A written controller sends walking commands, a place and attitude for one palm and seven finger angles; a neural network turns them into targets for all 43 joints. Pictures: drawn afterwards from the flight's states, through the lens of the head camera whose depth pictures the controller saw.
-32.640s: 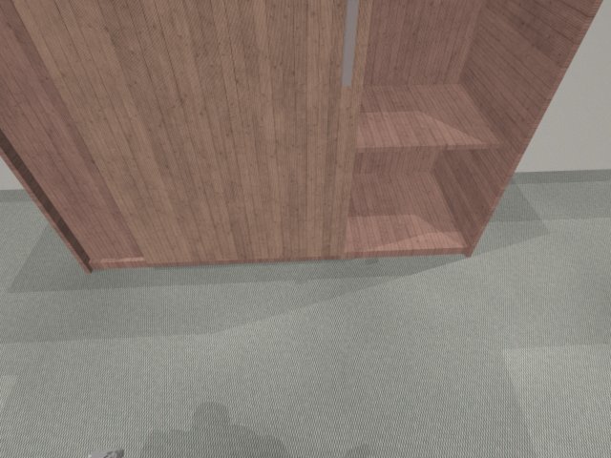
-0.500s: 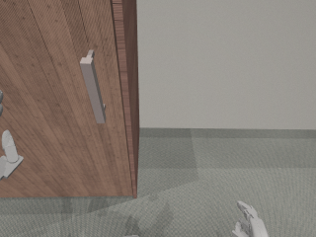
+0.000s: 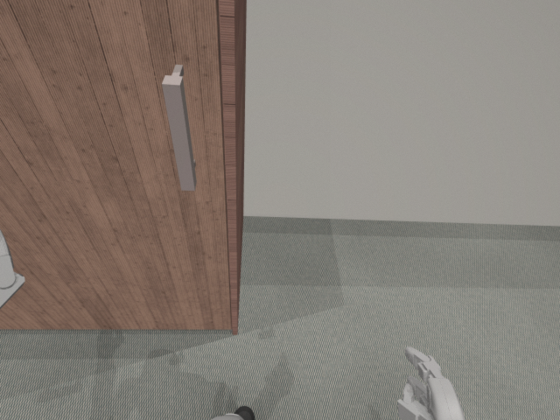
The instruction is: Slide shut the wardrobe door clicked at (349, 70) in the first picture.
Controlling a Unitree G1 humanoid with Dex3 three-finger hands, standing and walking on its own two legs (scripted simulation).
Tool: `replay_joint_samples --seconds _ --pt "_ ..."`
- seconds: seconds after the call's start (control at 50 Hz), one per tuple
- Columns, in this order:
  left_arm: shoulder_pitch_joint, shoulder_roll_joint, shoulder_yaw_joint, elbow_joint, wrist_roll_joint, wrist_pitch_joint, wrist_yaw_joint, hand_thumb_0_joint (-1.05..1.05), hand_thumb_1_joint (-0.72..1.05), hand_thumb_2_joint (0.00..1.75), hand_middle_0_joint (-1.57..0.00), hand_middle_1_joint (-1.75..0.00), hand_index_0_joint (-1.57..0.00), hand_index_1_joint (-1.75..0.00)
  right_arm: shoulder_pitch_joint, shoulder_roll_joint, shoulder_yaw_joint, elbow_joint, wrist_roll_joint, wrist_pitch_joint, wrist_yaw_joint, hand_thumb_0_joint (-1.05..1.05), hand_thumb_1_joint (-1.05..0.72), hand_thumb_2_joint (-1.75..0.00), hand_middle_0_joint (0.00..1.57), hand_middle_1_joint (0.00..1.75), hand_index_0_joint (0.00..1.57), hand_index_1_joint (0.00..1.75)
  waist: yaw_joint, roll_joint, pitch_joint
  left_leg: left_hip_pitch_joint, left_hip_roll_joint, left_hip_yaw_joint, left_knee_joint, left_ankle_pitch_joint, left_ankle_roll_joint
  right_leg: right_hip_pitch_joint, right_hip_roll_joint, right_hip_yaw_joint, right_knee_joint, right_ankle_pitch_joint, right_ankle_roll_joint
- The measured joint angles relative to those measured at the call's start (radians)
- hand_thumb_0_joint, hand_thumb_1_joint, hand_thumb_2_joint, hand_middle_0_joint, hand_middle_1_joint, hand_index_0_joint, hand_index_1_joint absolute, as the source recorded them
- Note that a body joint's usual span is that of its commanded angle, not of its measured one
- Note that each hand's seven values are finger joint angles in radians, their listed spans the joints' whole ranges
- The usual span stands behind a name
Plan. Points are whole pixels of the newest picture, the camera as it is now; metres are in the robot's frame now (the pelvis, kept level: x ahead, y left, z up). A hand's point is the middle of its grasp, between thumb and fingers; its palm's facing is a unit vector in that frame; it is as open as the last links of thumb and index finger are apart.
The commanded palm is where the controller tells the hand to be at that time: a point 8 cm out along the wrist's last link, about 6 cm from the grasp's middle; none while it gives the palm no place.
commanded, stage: step back with the hand held close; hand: left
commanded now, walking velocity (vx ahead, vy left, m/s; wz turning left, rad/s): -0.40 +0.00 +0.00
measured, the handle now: (184, 132) +0.48 +0.22 +0.15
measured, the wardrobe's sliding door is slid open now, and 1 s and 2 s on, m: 0.00 0.00 0.00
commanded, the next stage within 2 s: stop stepping back and stand still in 0.14 s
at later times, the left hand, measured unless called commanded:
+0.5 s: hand out of the picture +0.10 +0.29 +0.17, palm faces +0.42 -0.83 -0.37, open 7.4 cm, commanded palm +0.07 +0.32 +0.19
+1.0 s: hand out of the picture +0.08 +0.31 +0.17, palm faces +0.49 -0.81 -0.31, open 7.4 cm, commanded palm +0.03 +0.35 +0.19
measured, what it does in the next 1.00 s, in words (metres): walks backwards: right foot, then left foot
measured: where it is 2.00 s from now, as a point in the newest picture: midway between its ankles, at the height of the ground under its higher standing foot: outside the picture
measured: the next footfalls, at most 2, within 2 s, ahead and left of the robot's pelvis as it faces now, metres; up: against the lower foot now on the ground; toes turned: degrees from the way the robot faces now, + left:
right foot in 0.38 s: -0.09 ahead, -0.12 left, +0.00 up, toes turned -6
left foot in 0.54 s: -0.02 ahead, +0.16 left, +0.00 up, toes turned +0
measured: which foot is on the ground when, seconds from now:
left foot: down 0.00-0.38, up 0.40-0.52, down 0.54-1.00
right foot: down 0.00-0.14, up 0.16-0.36, down 0.38-0.56, up 0.58-0.78, down 0.80-1.00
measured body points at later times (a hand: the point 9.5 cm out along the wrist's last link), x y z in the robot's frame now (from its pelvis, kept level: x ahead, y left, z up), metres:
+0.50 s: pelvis -0.09 +0.03 +0.00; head -0.12 +0.06 +0.45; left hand +0.07 +0.33 +0.19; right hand +0.04 -0.23 -0.07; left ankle -0.03 +0.11 -0.71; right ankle -0.13 -0.11 -0.73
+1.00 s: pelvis -0.12 +0.05 +0.00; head -0.16 +0.06 +0.44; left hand +0.05 +0.35 +0.19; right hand +0.01 -0.21 -0.08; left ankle -0.06 +0.16 -0.73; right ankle -0.12 -0.05 -0.73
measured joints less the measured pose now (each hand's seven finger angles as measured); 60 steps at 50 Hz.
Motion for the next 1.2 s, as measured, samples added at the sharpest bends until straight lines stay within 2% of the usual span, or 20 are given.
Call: replay_joint_samples --seconds 0.04,0.1,0.14,0.2,0.26,0.32,0.38,0.42,0.5,0.54,0.6,0.66,0.72,0.8,0.84,0.9,0.98,1.06,1.1,1.2 --pt "-0.015 -0.023 -0.032 0.008 0.003 -0.006 -0.001 0.01 0.89 0.90 -0.20 -0.30 -0.21 -0.30 -0.024 -0.008 0.006 0.021 -0.003 0.006 -0.002 0.01 -0.90 -0.90 0.21 0.30 0.21 0.30 0.019 0.014 0.017 -0.021 0.016 0.007 0.055 -0.051 -0.028 -0.006 0.003 0.015 -0.013 0.081 0.031" --pt "-0.055 -0.038 -0.094 0.025 0.014 0.013 -0.004 0.01 0.89 0.90 -0.20 -0.30 -0.21 -0.30 -0.013 -0.012 0.008 0.057 0.006 0.012 -0.012 0.01 -0.90 -0.90 0.21 0.30 0.21 0.30 0.009 0.006 0.012 -0.009 -0.011 -0.014 0.174 -0.189 -0.066 -0.009 -0.008 0.023 0.026 0.060 0.073" --pt "-0.065 -0.033 -0.102 0.023 0.015 0.026 -0.008 0.01 0.88 0.90 -0.21 -0.30 -0.21 -0.30 0.003 -0.016 0.012 0.057 0.009 0.020 -0.021 0.01 -0.90 -0.90 0.21 0.30 0.21 0.30 -0.016 -0.006 -0.005 0.036 -0.024 -0.021 0.154 -0.137 -0.043 -0.029 -0.015 0.021 0.062 0.039 0.085" --pt "-0.099 0.001 -0.068 0.039 0.007 0.033 -0.017 0.01 0.88 0.90 -0.21 -0.30 -0.22 -0.30 -0.017 -0.003 0.011 0.046 0.006 0.025 -0.026 0.01 -0.90 -0.90 0.21 0.30 0.21 0.30 -0.047 -0.035 0.031 0.043 -0.039 -0.014 0.089 -0.094 0.021 -0.101 -0.006 0.045 0.196 -0.034 0.063" --pt "-0.067 0.034 -0.025 0.015 -0.005 0.043 -0.016 0.01 0.88 0.90 -0.21 -0.30 -0.22 -0.30 -0.014 0.007 0.006 0.020 -0.004 0.006 -0.013 0.01 -0.90 -0.90 0.21 0.30 0.21 0.30 -0.066 -0.024 0.045 0.058 -0.012 -0.027 -0.018 -0.016 0.020 -0.148 0.039 0.025 0.309 -0.107 0.038" --pt "0.024 0.044 -0.008 -0.039 -0.019 0.046 -0.012 0.01 0.89 0.90 -0.21 -0.30 -0.22 -0.30 0.019 0.001 0.004 -0.009 0.002 -0.007 0.002 0.01 -0.90 -0.90 0.21 0.30 0.21 0.30 -0.070 -0.006 0.026 0.064 0.007 -0.033 -0.094 0.038 0.008 -0.090 0.044 -0.034 0.187 -0.112 0.023" --pt "0.099 0.061 -0.002 -0.078 -0.018 0.058 -0.012 0.01 0.89 0.90 -0.21 -0.30 -0.21 -0.30 0.044 -0.011 0.007 -0.029 0.004 0.000 0.001 0.01 -0.90 -0.90 0.21 0.30 0.21 0.30 -0.054 -0.031 0.007 0.021 -0.024 -0.012 -0.049 -0.046 -0.021 0.007 0.005 -0.047 -0.041 -0.046 0.001" --pt "0.103 0.043 -0.022 -0.076 -0.015 0.071 -0.012 0.01 0.89 0.90 -0.21 -0.30 -0.22 -0.30 0.039 -0.035 0.003 -0.003 0.001 0.013 -0.006 0.01 -0.90 -0.90 0.21 0.30 0.21 0.30 -0.026 -0.015 0.019 -0.024 -0.034 -0.029 0.133 -0.189 -0.056 -0.006 -0.002 -0.042 -0.031 0.101 0.009" --pt "0.030 -0.022 -0.066 -0.001 0.008 0.106 0.010 0.01 0.88 0.90 -0.21 -0.31 -0.22 -0.30 0.085 -0.052 -0.004 0.065 0.019 0.025 -0.026 0.01 -0.90 -0.90 0.21 0.30 0.21 0.30 0.006 -0.031 -0.035 0.035 -0.035 -0.030 0.363 -0.309 -0.061 -0.020 -0.051 -0.049 0.041 0.070 0.035" --pt "-0.047 -0.061 -0.079 0.053 0.020 0.114 0.025 0.01 0.88 0.90 -0.21 -0.31 -0.22 -0.30 0.107 -0.069 -0.007 0.072 0.022 0.014 -0.038 0.01 -0.90 -0.90 0.21 0.30 0.21 0.30 -0.009 -0.018 -0.056 0.139 -0.006 -0.042 0.228 -0.312 -0.041 -0.041 -0.061 -0.072 0.096 0.045 0.060" --pt "-0.139 -0.091 -0.072 0.126 0.021 0.120 0.039 0.01 0.88 0.90 -0.21 -0.30 -0.21 -0.30 0.081 -0.044 -0.007 0.095 0.026 0.003 -0.043 0.01 -0.90 -0.90 0.20 0.30 0.21 0.30 -0.042 -0.052 -0.028 0.157 -0.043 -0.030 0.201 -0.271 -0.005 -0.078 -0.073 -0.036 0.204 -0.037 0.056" --pt "-0.114 -0.080 -0.063 0.107 0.024 0.126 0.032 0.02 0.89 0.90 -0.20 -0.30 -0.21 -0.30 0.078 0.008 0.011 0.075 0.014 -0.019 -0.022 0.01 -0.91 -0.90 0.20 0.30 0.21 0.30 -0.081 -0.066 -0.014 0.208 -0.048 -0.031 0.086 -0.207 -0.011 -0.128 -0.029 -0.013 0.314 -0.060 0.039" --pt "-0.022 -0.047 -0.068 0.031 0.028 0.103 0.017 0.02 0.89 0.90 -0.20 -0.30 -0.21 -0.30 0.100 0.039 0.036 0.041 0.008 -0.029 0.003 0.01 -0.90 -0.90 0.20 0.30 0.21 0.30 -0.092 -0.049 -0.018 0.242 -0.028 -0.037 -0.010 -0.163 -0.019 -0.102 0.000 -0.066 0.205 -0.063 0.027" --pt "0.058 0.013 -0.053 -0.009 0.032 0.088 0.002 0.01 0.89 0.90 -0.20 -0.30 -0.21 -0.30 0.112 0.042 0.048 0.003 0.000 0.001 0.009 0.01 -0.90 -0.90 0.21 0.30 0.21 0.30 -0.070 -0.034 -0.033 0.194 -0.032 -0.016 0.044 -0.239 -0.035 -0.013 0.001 -0.089 -0.020 -0.012 -0.018" --pt "0.040 0.016 -0.054 0.012 0.026 0.093 -0.004 0.01 0.89 0.90 -0.21 -0.30 -0.21 -0.30 0.092 0.022 0.039 0.016 0.002 0.021 0.006 0.01 -0.90 -0.90 0.21 0.30 0.21 0.30 -0.046 -0.010 -0.016 0.139 -0.024 -0.011 0.186 -0.309 -0.045 -0.028 0.003 -0.092 -0.012 0.136 -0.035" --pt "-0.014 -0.020 -0.067 0.064 0.020 0.102 0.000 0.01 0.88 0.90 -0.21 -0.30 -0.22 -0.30 0.086 -0.011 0.023 0.059 0.016 0.034 0.003 0.01 -0.90 -0.90 0.21 0.30 0.21 0.30 -0.022 0.001 -0.018 0.104 -0.014 -0.010 0.341 -0.364 -0.043 -0.036 -0.005 -0.096 0.041 0.128 -0.023" --pt "-0.066 -0.089 -0.086 0.105 0.022 0.112 0.016 0.01 0.88 0.90 -0.21 -0.30 -0.22 -0.30 0.096 -0.056 0.006 0.072 0.021 0.027 -0.014 0.01 -0.90 -0.90 0.21 0.30 0.21 0.30 -0.030 0.006 -0.022 0.188 0.017 -0.010 0.179 -0.297 -0.033 -0.047 -0.024 -0.118 0.118 0.062 0.001" --pt "-0.063 -0.101 -0.081 0.103 0.031 0.105 0.019 0.01 0.89 0.90 -0.20 -0.30 -0.21 -0.30 0.071 -0.051 -0.003 0.071 0.021 0.012 -0.026 0.01 -0.90 -0.90 0.20 0.30 0.21 0.30 -0.037 -0.032 0.000 0.213 -0.013 0.015 0.153 -0.259 -0.037 -0.047 -0.047 -0.082 0.149 0.031 0.026" --pt "-0.115 -0.078 -0.134 0.237 0.064 0.091 -0.026 0.01 0.89 0.90 -0.20 -0.30 -0.21 -0.30 0.058 -0.066 -0.017 0.099 0.020 -0.020 0.011 0.01 -0.90 -0.90 0.20 0.30 0.21 0.30 -0.046 -0.015 -0.014 0.186 -0.027 -0.001 0.143 -0.248 -0.032 -0.083 -0.050 -0.073 0.196 0.045 0.034" --pt "-0.290 -0.112 -0.331 0.807 0.088 0.268 -0.124 0.00 0.90 0.90 -0.19 -0.30 -0.20 -0.30 -0.019 -0.106 -0.012 0.181 0.009 0.063 0.047 0.01 -0.90 -0.90 0.20 0.30 0.21 0.30 -0.054 0.033 -0.010 0.119 -0.054 -0.022 0.174 -0.238 -0.031 -0.113 -0.064 -0.040 0.188 0.018 0.036"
